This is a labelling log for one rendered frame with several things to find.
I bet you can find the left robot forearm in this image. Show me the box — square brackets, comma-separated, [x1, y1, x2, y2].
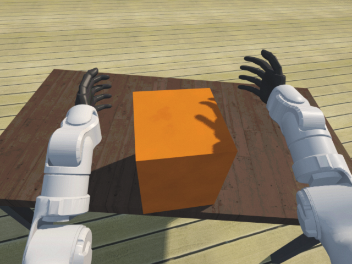
[22, 104, 102, 264]

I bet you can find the table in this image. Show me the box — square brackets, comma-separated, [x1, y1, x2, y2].
[0, 69, 352, 264]

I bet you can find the robot left hand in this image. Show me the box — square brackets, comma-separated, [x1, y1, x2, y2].
[75, 68, 112, 112]

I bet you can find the right robot upper arm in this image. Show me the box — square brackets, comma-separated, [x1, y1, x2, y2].
[296, 183, 352, 264]

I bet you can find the carton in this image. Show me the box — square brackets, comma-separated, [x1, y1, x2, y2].
[133, 88, 238, 214]

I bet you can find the robot right hand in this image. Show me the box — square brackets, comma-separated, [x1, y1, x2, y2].
[238, 49, 286, 104]

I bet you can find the left robot upper arm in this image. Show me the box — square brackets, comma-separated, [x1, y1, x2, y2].
[24, 224, 92, 264]

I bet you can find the right robot forearm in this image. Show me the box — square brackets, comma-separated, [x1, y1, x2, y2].
[266, 85, 352, 186]

